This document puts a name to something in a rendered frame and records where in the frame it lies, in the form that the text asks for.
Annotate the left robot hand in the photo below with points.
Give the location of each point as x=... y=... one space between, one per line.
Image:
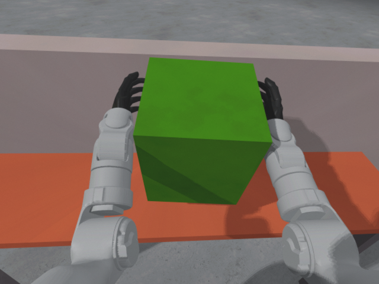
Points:
x=123 y=97

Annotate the carton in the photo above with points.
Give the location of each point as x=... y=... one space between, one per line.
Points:
x=201 y=130

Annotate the robot right upper arm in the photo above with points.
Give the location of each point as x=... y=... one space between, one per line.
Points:
x=323 y=252

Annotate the robot left upper arm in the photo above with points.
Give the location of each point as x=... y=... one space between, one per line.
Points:
x=102 y=249

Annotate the right robot forearm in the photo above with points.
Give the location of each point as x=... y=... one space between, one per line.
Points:
x=298 y=195

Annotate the left robot forearm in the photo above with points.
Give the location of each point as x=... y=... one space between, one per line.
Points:
x=112 y=165

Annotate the right robot hand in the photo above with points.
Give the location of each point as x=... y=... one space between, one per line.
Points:
x=272 y=99

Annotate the table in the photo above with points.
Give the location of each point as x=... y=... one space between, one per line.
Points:
x=41 y=196

